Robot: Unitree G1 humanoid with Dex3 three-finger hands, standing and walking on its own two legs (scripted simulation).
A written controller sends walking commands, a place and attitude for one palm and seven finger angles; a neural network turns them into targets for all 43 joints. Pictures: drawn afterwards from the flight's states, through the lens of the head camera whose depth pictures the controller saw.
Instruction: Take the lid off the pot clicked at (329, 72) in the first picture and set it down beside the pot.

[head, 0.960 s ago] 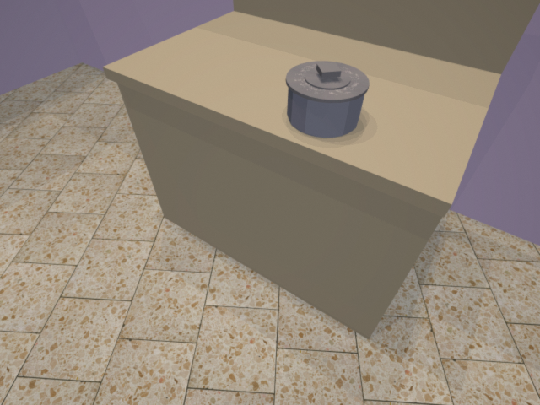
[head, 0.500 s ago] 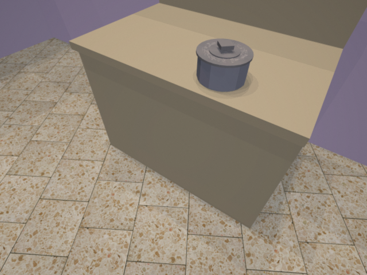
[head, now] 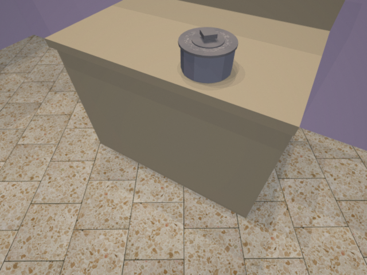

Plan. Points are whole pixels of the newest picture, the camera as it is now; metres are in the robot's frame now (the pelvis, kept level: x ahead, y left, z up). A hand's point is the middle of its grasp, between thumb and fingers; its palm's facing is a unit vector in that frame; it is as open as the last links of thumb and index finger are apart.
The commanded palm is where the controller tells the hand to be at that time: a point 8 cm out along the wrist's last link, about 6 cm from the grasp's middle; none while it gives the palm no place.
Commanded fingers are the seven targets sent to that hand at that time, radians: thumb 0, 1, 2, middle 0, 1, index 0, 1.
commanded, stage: turn to face it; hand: left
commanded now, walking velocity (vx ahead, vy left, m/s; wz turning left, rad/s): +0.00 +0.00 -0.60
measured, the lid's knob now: (208, 33) +0.79 -0.02 +0.14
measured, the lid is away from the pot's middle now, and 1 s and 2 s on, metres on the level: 0.00 0.00 0.00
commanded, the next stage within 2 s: take the last steps up to it in 0.64 s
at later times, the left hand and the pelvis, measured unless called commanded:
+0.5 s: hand out of the picture +0.11 +0.20 -0.16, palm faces -0.17 -0.96 -0.24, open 7.4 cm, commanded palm none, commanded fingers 0.00 0.90 0.90 -0.20 -0.30 -0.20 -0.30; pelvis +0.00 +0.01 +0.00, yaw -14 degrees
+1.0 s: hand (143, 266) +0.17 +0.12 -0.17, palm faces -0.42 -0.90 -0.15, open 7.4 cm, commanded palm none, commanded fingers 0.00 0.90 0.90 -0.20 -0.30 -0.20 -0.30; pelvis +0.04 -0.01 +0.00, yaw -24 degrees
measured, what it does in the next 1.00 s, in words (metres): steps on the spot, turning right: left foot, then right foot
